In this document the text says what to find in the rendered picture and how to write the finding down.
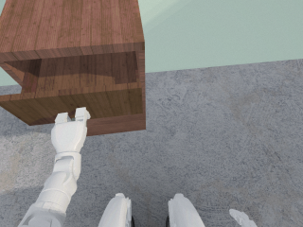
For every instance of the left robot hand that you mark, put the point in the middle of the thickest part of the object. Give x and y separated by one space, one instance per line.
68 135

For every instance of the right robot hand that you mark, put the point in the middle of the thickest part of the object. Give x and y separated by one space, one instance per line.
241 218

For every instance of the left robot forearm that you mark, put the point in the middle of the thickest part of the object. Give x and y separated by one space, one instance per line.
49 210

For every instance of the drawer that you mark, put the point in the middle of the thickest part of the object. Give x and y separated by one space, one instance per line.
106 84

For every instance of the robot shin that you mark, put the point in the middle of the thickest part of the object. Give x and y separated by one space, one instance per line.
178 195
122 195

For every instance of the cabinet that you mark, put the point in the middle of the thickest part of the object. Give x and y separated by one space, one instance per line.
43 29

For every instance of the robot left shin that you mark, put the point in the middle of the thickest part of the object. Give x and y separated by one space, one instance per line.
122 195

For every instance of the robot right shin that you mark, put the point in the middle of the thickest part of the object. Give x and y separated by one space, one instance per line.
178 195

